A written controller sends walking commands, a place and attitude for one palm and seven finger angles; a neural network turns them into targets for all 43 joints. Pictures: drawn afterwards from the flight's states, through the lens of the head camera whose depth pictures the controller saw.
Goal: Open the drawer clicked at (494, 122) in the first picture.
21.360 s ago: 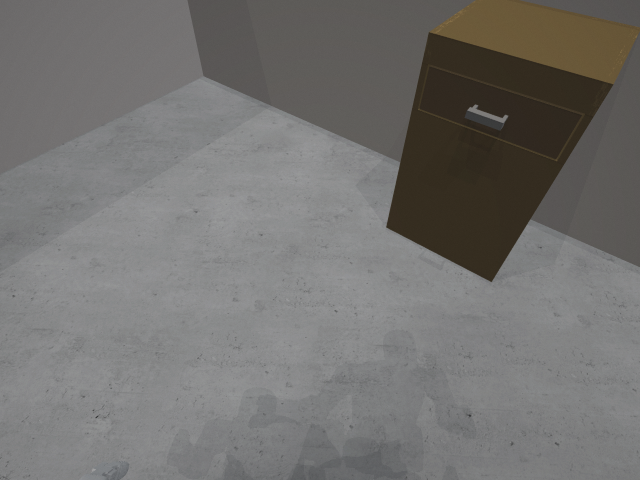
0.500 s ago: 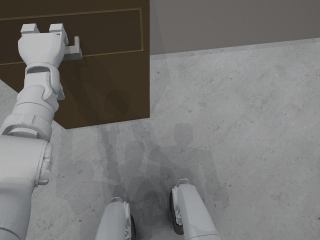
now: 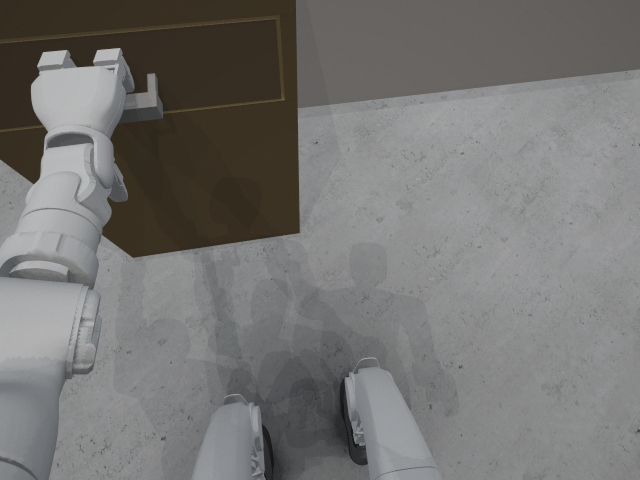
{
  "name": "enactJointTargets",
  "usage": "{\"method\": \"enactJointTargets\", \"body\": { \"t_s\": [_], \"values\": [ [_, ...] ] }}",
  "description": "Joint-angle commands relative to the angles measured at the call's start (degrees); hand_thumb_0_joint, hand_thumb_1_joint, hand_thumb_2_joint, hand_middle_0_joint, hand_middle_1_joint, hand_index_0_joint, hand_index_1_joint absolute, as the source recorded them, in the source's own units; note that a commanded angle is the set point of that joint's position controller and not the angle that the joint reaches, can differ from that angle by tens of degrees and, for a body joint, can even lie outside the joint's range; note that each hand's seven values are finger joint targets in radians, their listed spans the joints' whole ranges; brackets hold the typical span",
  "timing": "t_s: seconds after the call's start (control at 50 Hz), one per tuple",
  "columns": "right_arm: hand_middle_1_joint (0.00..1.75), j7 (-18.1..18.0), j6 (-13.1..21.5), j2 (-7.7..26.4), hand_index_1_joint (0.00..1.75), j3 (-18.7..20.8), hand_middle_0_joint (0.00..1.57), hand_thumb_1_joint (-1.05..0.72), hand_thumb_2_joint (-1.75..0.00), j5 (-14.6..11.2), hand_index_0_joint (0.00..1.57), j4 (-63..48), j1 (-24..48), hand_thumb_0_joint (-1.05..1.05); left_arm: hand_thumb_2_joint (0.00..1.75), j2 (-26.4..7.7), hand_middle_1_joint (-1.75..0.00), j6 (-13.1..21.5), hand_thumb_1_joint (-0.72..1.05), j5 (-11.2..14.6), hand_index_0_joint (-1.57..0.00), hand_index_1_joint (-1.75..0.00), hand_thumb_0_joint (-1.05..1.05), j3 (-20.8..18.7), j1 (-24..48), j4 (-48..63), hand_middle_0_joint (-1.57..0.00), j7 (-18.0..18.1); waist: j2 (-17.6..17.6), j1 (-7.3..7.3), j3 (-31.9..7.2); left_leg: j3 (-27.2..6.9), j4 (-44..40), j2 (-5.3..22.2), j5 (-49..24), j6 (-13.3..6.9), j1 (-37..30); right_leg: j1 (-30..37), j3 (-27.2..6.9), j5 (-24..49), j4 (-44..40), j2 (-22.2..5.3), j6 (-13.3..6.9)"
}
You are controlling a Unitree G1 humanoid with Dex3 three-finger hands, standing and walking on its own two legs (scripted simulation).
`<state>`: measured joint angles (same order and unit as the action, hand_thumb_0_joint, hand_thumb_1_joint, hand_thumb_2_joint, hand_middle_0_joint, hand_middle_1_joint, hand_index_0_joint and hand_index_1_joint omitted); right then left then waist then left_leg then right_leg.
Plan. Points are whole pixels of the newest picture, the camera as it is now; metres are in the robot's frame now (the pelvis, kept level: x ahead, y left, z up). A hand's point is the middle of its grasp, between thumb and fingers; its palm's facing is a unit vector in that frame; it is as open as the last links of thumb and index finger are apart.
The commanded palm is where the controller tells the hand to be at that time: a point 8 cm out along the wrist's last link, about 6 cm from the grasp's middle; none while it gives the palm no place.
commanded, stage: lift the fingers back up to retry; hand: left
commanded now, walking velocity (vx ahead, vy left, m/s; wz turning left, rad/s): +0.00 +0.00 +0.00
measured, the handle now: (117, 97) +0.61 +0.19 +0.00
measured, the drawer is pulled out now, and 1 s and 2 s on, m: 0.00 0.00 0.00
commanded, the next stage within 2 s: re-aim the fingers above the handle in 0.56 s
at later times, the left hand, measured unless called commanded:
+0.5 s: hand (81, 101) +0.55 +0.20 +0.07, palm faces -0.08 -0.01 -1.00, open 13.8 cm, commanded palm +0.53 +0.20 +0.11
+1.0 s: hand (82, 109) +0.54 +0.20 +0.07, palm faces -0.06 +0.00 -1.00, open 13.8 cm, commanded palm +0.52 +0.20 +0.11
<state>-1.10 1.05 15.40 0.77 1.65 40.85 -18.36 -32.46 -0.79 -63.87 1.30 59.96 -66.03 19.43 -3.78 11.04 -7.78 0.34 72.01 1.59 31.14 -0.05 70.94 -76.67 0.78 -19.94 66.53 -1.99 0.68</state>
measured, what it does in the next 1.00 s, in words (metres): rises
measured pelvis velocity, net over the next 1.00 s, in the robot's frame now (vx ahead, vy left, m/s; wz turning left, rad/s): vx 0.05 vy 0.01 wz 0.00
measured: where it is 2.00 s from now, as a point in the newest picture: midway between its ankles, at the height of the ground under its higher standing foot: (311, 461)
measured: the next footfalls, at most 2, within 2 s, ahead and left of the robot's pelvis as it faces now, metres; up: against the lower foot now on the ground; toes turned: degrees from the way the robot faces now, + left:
none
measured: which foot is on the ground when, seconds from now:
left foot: down 0.00-1.00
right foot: down 0.00-1.00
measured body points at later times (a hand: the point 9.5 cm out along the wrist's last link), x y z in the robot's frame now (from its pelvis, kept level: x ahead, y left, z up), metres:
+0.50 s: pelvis +0.05 +0.01 +0.07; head +0.18 -0.01 +0.50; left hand +0.55 +0.20 +0.12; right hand +0.05 -0.27 -0.06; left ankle +0.01 +0.12 -0.62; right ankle +0.09 -0.13 -0.62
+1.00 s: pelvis +0.05 +0.01 +0.07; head +0.18 -0.01 +0.50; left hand +0.54 +0.19 +0.12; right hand +0.07 -0.26 -0.07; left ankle +0.01 +0.12 -0.62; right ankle +0.09 -0.13 -0.62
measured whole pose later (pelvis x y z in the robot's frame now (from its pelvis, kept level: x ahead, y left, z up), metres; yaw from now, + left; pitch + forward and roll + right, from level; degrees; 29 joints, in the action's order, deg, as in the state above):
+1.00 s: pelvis +0.05 +0.01 +0.07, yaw +0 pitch +23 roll -1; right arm 0.2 -2.7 14.1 3.6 2.7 43.1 -18.1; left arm -23.6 0.2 -63.6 3.4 48.2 -63.3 23.3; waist -3.4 6.7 -8.4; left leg 0.9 52.5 1.5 28.0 -0.2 47.2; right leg -53.4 0.8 -18.4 49.1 -1.8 1.2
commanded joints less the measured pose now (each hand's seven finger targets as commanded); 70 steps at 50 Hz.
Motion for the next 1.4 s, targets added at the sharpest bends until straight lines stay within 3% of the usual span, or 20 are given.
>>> {"method": "enactJointTargets", "body": {
  "t_s": [0.0, 0.12, 0.2, 0.32, 0.36, 0.38, 0.44, 0.46, 0.56, 0.6, 0.74, 0.8, 0.84, 0.86, 0.94, 0.98, 1.06, 1.22, 1.3, 1.38],
  "values": [
    [0.30, -0.4, 0.6, 9.8, 0.30, 3.9, 0.20, -0.90, -0.90, 0.2, 0.20, -1.2, -12.6, 0.00, 0.30, -13.2, -1.20, 1.1, -0.50, 0.5, -0.30, -1.20, 0.00, -3.0, 23.3, 13.1, -0.30, 2.5, -3.9, 0.45, -36.5, -1.1, -13.4, -2.5, -15.2, -2.2, -18.8, 31.3, 0.9, 8.3, -9.9, 3.2, -1.4],
    [0.30, 0.0, 0.1, 9.7, 0.30, 4.3, 0.20, -0.90, -0.90, 0.8, 0.20, 0.3, -12.2, 0.00, 0.30, -12.2, -1.20, 2.1, -0.50, 0.5, -0.30, -1.20, 0.00, -3.8, 23.0, 13.5, -0.30, 5.9, -3.2, -0.06, -33.0, -0.9, -16.7, -2.5, -18.3, -1.9, -23.4, 33.4, 1.0, 10.2, -13.5, 3.5, -1.5],
    [0.30, 0.2, -0.6, 9.8, 0.30, 4.3, 0.20, -0.90, -0.90, 0.9, 0.20, 0.7, -12.0, 0.00, 0.30, -11.1, -1.20, 0.5, -0.50, 0.5, -0.30, -1.20, 0.00, -3.1, 21.1, 11.7, -0.30, 7.3, -3.3, -0.43, -30.7, -0.3, -19.3, -2.7, -20.4, -1.8, -25.9, 36.2, 1.2, 12.6, -16.0, 3.5, -1.5],
    [0.30, 0.3, -1.9, 9.3, 0.30, 5.1, 0.20, -0.90, -0.90, 0.7, 0.20, 0.2, -11.9, 0.00, 0.30, -6.7, -1.20, -0.2, -0.50, 1.7, -0.30, -1.20, 0.00, -0.9, 17.2, 12.5, -0.30, 5.2, -1.4, -1.22, -31.4, 0.0, -22.5, -2.6, -28.2, -1.5, -33.2, 42.3, 1.3, 19.8, -19.3, 3.9, -1.7],
    [0.30, 0.3, -2.5, 9.5, 0.30, 5.1, 0.20, -0.90, -0.90, 0.6, 0.20, 0.2, -11.8, 0.00, 0.30, -8.4, -1.20, 0.1, -0.50, 1.9, -0.30, -1.20, 0.00, -2.6, 13.7, 12.7, -0.30, 4.4, -0.9, -2.57, -29.7, 0.4, -23.9, -2.5, -29.8, -1.5, -33.7, 44.3, 1.3, 21.5, -20.0, 3.9, -1.6],
    [0.30, 0.2, -2.6, 9.2, 0.30, 5.1, 0.20, -0.90, -0.90, 0.7, 0.20, 0.0, -11.3, 0.00, 0.30, -5.9, -1.20, 0.5, -0.50, 1.7, -0.30, -1.20, 0.00, -0.9, 11.9, 11.9, -0.30, 4.2, -0.3, -2.50, -28.3, 0.8, -24.0, -2.6, -30.1, -1.7, -33.1, 44.9, 1.1, 22.4, -20.5, 3.9, -1.6],
    [0.30, 0.3, -2.9, 9.2, 0.30, 5.3, 0.20, -0.90, -0.90, 0.6, 0.20, 0.0, -10.7, 0.00, 0.30, -4.2, -1.20, 1.6, -0.50, 1.3, -0.30, -1.20, 0.00, -0.7, 7.5, 9.9, -0.30, 4.2, 2.4, -3.10, -24.1, 1.0, -24.9, -2.5, -30.0, -1.6, -31.7, 44.4, 1.4, 22.3, -20.8, 3.8, -1.8],
    [0.30, 0.4, -3.1, 9.4, 0.30, 5.4, 0.20, -0.90, -0.90, 0.5, 0.20, -0.1, -10.8, 0.00, 0.30, -5.9, -1.20, 2.2, -0.50, 1.3, -0.30, -1.20, 0.00, -2.2, 8.0, 11.7, -0.30, 4.5, 2.0, -3.49, -25.2, 1.1, -24.8, -2.5, -30.4, -1.6, -32.0, 44.8, 1.0, 23.0, -20.5, 3.9, -1.8],
    [0.30, 0.8, -2.8, 8.6, 0.30, 6.3, 0.20, -0.90, -0.90, 1.1, 0.20, -0.2, -10.2, 0.00, 0.30, -3.2, -1.20, 4.0, -0.50, -0.1, -0.30, -1.20, 0.00, -1.5, 9.1, 15.8, -0.30, 7.5, -1.0, -3.46, -27.1, 0.6, -23.6, -2.1, -35.8, -1.1, -35.1, 42.6, 1.4, 24.2, -19.2, 3.9, -2.0],
    [0.30, 1.1, -2.9, 8.8, 0.30, 6.4, 0.20, -0.90, -0.90, 1.5, 0.20, 0.3, -10.1, 0.00, 0.30, -4.9, -1.20, 3.5, -0.50, -0.4, -0.30, -1.20, 0.00, -3.0, 10.7, 16.3, -0.30, 8.9, -0.9, -3.28, -28.3, 0.6, -23.0, -2.1, -36.3, -1.0, -35.3, 42.8, 1.4, 24.7, -18.8, 3.8, -1.9],
    [0.30, 1.3, -3.2, 8.4, 0.30, 6.5, 0.20, -0.90, -0.90, 1.7, 0.20, 1.2, -9.8, 0.00, 0.30, -4.1, -1.20, 0.3, -0.50, -0.6, -0.30, -1.20, 0.00, -2.1, 13.4, 16.3, -0.30, 9.8, -2.6, -2.60, -32.1, -0.2, -22.2, -1.8, -41.5, -0.7, -39.0, 42.8, 1.7, 26.1, -18.3, 3.7, -1.7],
    [0.30, 1.1, -3.5, 8.7, 0.30, 6.1, 0.20, -0.90, -0.90, 1.4, 0.20, 0.9, -9.7, 0.00, 0.30, -4.3, -1.20, -0.5, -0.50, 0.1, -0.30, -1.20, 0.00, -1.5, 13.6, 14.8, -0.30, 8.2, -1.1, -2.50, -30.6, 0.1, -23.2, -2.2, -37.1, -0.9, -37.2, 44.1, 1.4, 25.2, -19.1, 3.8, -1.7],
    [0.30, 0.9, -3.4, 8.3, 0.30, 6.1, 0.20, -0.90, -0.90, 1.3, 0.20, 0.7, -9.4, 0.00, 0.30, -2.1, -1.20, -0.2, -0.50, 0.4, -0.30, -1.20, 0.00, 0.0, 11.8, 13.5, -0.30, 7.1, -0.6, -2.46, -29.3, 0.3, -23.5, -2.2, -35.4, -1.1, -36.6, 44.2, 1.5, 24.5, -19.6, 3.7, -1.7],
    [0.30, 0.9, -3.6, 8.8, 0.30, 5.9, 0.20, -0.90, -0.90, 1.1, 0.20, 0.8, -9.5, 0.00, 0.30, -3.6, -1.20, -0.3, -0.50, 0.6, -0.30, -1.20, 0.00, -1.1, 10.9, 12.4, -0.30, 6.5, 0.7, -2.62, -28.0, 0.1, -23.9, -2.3, -34.0, -1.1, -35.7, 44.0, 1.4, 23.7, -19.8, 3.8, -1.8],
    [0.30, 0.7, -3.0, 8.2, 0.30, 5.8, 0.20, -0.90, -0.90, 1.2, 0.20, 0.3, -9.1, 0.00, 0.30, -1.4, -1.20, 1.8, -0.50, 0.4, -0.30, -1.20, 0.00, 0.5, 10.1, 12.4, -0.30, 5.9, 0.5, -2.68, -26.4, 0.6, -24.2, -2.5, -31.0, -1.3, -34.1, 43.7, 1.3, 22.2, -20.0, 3.7, -1.9],
    [0.30, 0.5, -3.0, 8.8, 0.30, 5.5, 0.20, -0.90, -0.90, 1.2, 0.20, 0.4, -8.6, 0.00, 0.30, -4.4, -1.20, 2.0, -0.50, 0.2, -0.30, -1.20, 0.00, -1.5, 10.0, 10.7, -0.30, 6.5, 2.9, -2.95, -24.0, 0.8, -24.4, -2.7, -26.7, -1.5, -30.6, 43.5, 0.9, 19.9, -20.0, 3.6, -1.8],
    [0.30, 0.7, -2.6, 9.0, 0.30, 5.5, 0.20, -0.90, -0.90, 1.3, 0.20, 0.3, -8.5, 0.00, 0.30, -7.5, -1.20, 2.3, -0.50, -0.6, -0.30, -1.20, 0.00, -3.8, 11.3, 11.4, -0.30, 8.3, 1.2, -3.60, -26.1, 1.0, -24.1, -2.9, -25.6, -1.4, -29.8, 43.3, 0.6, 19.0, -19.2, 3.4, -2.0],
    [0.30, 0.8, -1.8, 9.3, 0.30, 5.9, 0.20, -0.90, -0.90, 1.2, 0.20, 0.6, -9.5, 0.00, 0.30, -7.0, -1.20, 1.0, -0.50, -0.1, -0.30, -1.20, 0.00, -2.6, 16.5, 12.7, -0.30, 8.6, 0.4, -2.16, -30.9, 0.6, -23.5, -2.8, -26.1, -1.4, -31.9, 43.6, 0.7, 18.8, -19.1, 3.5, -1.8],
    [0.30, 0.4, -1.6, 9.5, 0.30, 5.6, 0.20, -0.90, -0.90, 0.9, 0.20, 1.0, -9.7, 0.00, 0.30, -7.5, -1.20, 0.7, -0.50, 0.1, -0.30, -1.20, 0.00, -1.9, 16.7, 10.3, -0.30, 7.4, 0.9, -1.47, -27.6, 0.7, -24.2, -2.9, -22.8, -1.6, -30.3, 42.6, 0.4, 16.6, -20.1, 3.5, -1.6],
    [0.30, 0.0, -1.2, 9.5, 0.30, 5.3, 0.20, -0.90, -0.90, 1.0, 0.20, 0.9, -9.8, 0.00, 0.30, -8.0, -1.20, 1.7, -0.50, -0.2, -0.30, -1.20, 0.00, -1.9, 16.1, 9.8, -0.30, 6.6, 0.4, -2.06, -27.5, 0.6, -24.1, -2.9, -22.8, -1.7, -30.0, 42.1, 0.6, 16.0, -19.8, 3.4, -1.8]
  ]
}}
